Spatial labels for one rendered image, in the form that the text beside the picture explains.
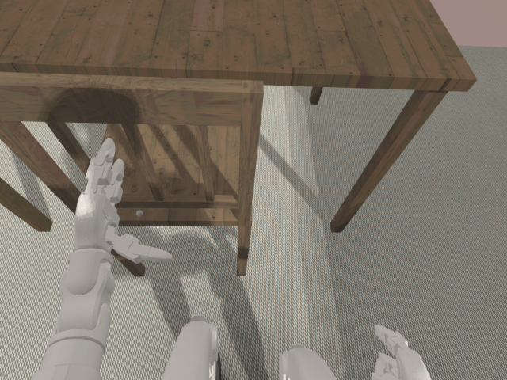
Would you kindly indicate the left robot hand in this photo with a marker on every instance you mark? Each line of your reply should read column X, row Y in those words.
column 96, row 210

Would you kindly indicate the right robot hand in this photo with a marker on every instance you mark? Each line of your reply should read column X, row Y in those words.
column 408, row 364

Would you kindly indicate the chair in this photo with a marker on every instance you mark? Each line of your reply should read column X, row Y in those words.
column 189, row 145

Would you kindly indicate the robot left forearm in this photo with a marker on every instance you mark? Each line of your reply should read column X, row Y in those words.
column 79, row 338

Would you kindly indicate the table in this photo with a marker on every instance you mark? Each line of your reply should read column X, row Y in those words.
column 368, row 44

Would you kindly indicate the robot right thigh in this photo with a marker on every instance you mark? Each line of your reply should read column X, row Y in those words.
column 303, row 364

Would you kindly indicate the robot thigh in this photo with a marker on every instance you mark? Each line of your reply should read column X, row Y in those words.
column 303, row 364
column 196, row 347

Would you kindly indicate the robot left thigh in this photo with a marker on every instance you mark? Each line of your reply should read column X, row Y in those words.
column 196, row 347

